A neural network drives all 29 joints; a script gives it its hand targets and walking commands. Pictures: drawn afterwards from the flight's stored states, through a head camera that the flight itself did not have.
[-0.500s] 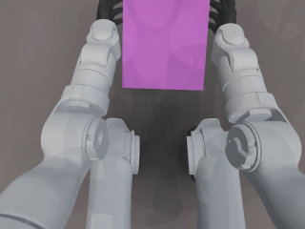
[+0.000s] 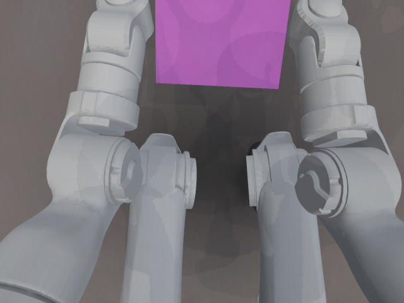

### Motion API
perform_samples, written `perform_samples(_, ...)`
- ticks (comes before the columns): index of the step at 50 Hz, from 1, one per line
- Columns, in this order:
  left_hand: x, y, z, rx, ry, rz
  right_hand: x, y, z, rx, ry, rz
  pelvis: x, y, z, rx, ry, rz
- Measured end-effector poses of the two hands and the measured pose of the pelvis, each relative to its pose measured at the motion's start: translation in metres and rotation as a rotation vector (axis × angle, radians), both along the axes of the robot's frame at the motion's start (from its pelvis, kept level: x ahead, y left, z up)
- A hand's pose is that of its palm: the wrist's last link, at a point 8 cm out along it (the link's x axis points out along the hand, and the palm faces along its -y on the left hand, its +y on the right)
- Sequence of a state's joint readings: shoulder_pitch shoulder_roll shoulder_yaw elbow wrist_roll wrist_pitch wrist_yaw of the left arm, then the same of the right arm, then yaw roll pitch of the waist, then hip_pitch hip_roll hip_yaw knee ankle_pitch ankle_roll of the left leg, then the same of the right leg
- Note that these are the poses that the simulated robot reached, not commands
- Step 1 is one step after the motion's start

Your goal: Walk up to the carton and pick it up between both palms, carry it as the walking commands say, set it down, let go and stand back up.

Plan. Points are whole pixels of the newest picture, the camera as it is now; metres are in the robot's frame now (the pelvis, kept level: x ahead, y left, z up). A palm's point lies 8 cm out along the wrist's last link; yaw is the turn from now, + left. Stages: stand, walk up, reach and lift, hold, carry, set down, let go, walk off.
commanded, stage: reach and lift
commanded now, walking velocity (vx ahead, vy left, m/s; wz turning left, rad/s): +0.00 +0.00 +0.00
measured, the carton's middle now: (217, 3) +0.54 +0.00 -0.21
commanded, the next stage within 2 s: none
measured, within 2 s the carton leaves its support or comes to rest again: neither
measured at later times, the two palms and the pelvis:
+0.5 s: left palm out of the picture +0.54 +0.12 -0.09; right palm out of the picture +0.53 -0.12 -0.09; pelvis -0.01 +0.00 +0.03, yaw +0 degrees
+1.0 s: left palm out of the picture +0.52 +0.12 -0.02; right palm out of the picture +0.51 -0.12 -0.02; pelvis -0.02 +0.00 +0.08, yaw +0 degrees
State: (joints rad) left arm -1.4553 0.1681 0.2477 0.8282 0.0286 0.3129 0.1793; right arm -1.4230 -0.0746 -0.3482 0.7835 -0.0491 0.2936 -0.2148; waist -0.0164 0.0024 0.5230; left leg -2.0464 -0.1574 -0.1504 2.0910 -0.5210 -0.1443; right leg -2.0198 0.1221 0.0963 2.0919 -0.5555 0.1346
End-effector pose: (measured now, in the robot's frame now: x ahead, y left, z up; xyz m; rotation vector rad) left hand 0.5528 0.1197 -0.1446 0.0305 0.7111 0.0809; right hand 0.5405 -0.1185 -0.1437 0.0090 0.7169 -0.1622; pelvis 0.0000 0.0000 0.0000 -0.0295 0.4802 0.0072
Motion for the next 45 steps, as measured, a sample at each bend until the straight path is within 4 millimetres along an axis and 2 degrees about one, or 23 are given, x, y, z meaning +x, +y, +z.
perform_samples(7,0.004,-0.006,0.022,0.003,-0.018,-0.014,-0.001,-0.005,0.020,0.009,-0.019,-0.024,-0.003,0.001,0.010,-0.004,-0.011,0.001)
perform_samples(12,0.004,-0.009,0.032,0.009,-0.025,-0.018,-0.003,-0.008,0.027,0.017,-0.026,-0.033,-0.003,0.001,0.018,-0.004,-0.009,-0.001)
perform_samples(19,-0.005,-0.008,0.040,0.007,-0.028,-0.006,-0.007,-0.008,0.037,0.034,-0.029,-0.036,-0.004,0.000,0.025,0.003,-0.018,-0.006)
perform_samples(26,-0.011,-0.003,0.061,0.000,-0.035,0.012,-0.011,-0.003,0.058,0.035,-0.035,-0.025,-0.007,-0.003,0.036,0.010,-0.043,-0.004)
perform_samples(34,-0.013,-0.007,0.088,-0.007,-0.053,0.006,-0.015,-0.006,0.087,0.031,-0.055,-0.043,-0.012,-0.002,0.049,0.005,-0.071,-0.005)
perform_samples(45,-0.024,-0.005,0.108,-0.012,-0.041,0.015,-0.025,-0.005,0.107,0.031,-0.042,-0.039,-0.016,0.000,0.068,0.002,-0.082,-0.007)
